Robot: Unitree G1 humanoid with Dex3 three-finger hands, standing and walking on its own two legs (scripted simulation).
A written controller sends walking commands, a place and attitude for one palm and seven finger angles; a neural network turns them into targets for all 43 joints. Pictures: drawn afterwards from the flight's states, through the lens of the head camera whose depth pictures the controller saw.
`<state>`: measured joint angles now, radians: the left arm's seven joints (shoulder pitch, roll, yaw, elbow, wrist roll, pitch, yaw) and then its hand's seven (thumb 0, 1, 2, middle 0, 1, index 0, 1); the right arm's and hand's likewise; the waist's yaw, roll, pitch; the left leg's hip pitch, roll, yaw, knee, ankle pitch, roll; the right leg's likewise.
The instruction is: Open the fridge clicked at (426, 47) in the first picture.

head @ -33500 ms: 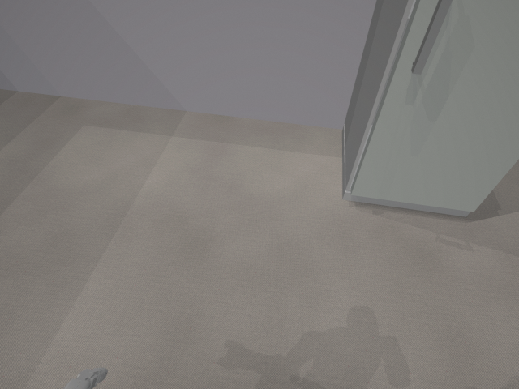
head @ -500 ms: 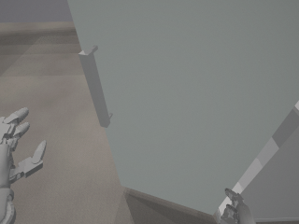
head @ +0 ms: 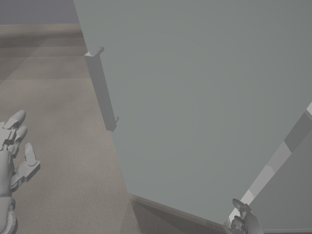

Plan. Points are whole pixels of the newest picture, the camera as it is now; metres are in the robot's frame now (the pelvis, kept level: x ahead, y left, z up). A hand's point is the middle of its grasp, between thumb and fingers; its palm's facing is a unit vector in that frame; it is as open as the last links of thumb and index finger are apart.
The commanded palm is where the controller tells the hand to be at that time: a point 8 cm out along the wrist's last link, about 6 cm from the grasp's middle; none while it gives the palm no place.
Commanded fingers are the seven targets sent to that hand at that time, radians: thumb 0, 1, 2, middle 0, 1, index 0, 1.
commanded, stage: step back with the hand held close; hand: left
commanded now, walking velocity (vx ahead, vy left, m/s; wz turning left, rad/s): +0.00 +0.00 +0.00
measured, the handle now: (106, 93) +0.47 +0.22 +0.12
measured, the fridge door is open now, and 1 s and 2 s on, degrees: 71 71 71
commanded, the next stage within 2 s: stop stepping back and stand still in 1.52 s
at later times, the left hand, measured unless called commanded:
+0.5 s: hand (12, 178) +0.15 +0.30 +0.16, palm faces +0.39 -0.79 -0.48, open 7.4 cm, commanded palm +0.09 +0.33 +0.17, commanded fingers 0.00 0.90 0.90 -0.20 -0.30 -0.20 -0.30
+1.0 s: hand out of the picture +0.04 +0.31 +0.17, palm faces +0.53 -0.70 -0.48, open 7.4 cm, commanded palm -0.04 +0.34 +0.17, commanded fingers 0.00 0.90 0.90 -0.20 -0.30 -0.20 -0.30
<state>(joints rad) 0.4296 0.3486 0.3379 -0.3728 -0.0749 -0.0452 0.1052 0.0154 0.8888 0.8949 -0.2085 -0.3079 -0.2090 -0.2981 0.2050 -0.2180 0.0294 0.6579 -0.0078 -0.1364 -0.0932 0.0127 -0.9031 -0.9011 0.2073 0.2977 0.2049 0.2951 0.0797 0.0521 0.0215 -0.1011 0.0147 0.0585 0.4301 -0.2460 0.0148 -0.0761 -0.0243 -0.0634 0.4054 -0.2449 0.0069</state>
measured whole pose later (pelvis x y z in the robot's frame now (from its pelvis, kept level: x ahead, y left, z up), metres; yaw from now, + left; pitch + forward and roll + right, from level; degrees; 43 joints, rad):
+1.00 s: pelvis -0.14 +0.02 -0.03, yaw +7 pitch -2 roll -4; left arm 0.45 0.46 0.49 -0.53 0.00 -0.30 0.12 0.01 0.89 0.90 -0.21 -0.31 -0.21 -0.30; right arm 0.24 -0.20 -0.01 0.58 0.00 -0.14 -0.08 0.01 -0.90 -0.90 0.21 0.30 0.21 0.30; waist -0.02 0.01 0.05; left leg -0.53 0.03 0.04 0.68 -0.14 0.09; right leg -0.35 0.06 0.04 0.74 -0.32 0.02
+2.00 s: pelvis -0.42 +0.04 +0.00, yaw -1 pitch -2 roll -2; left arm 0.50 0.40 0.40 -0.42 0.01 -0.20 0.16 0.02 0.89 0.90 -0.21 -0.31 -0.21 -0.30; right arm 0.32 -0.21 -0.02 0.65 -0.01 -0.14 -0.09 0.01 -0.91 -0.90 0.20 0.30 0.20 0.29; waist -0.04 -0.02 -0.08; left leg -0.26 0.00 0.03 0.49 -0.24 0.06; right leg -0.30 0.03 -0.05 0.75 -0.41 0.00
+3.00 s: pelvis -0.40 +0.08 -0.01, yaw -2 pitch +1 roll -1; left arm 0.51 0.39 0.39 -0.48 -0.03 -0.19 0.16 0.02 0.89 0.90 -0.21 -0.31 -0.21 -0.30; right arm 0.20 -0.20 0.01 0.63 0.00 -0.12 -0.08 0.01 -0.90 -0.90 0.21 0.30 0.21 0.30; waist 0.00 -0.01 -0.02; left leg -0.30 0.06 0.09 0.54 -0.25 0.01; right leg -0.20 0.01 -0.05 0.48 -0.30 -0.01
